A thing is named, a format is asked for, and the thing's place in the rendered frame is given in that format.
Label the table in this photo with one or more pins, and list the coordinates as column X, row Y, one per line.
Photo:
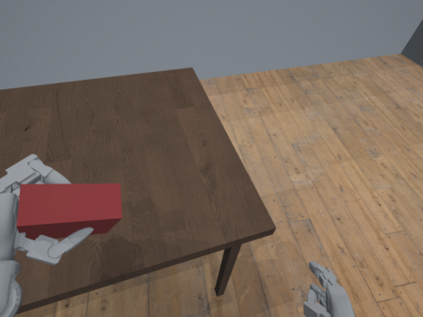
column 185, row 192

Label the robot left hand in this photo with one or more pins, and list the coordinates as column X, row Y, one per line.
column 30, row 170

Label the left robot forearm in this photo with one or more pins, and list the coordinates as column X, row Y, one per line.
column 10, row 290

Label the sponge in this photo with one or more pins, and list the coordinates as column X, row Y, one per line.
column 58, row 210

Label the robot right hand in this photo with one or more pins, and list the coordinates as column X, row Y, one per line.
column 333, row 303

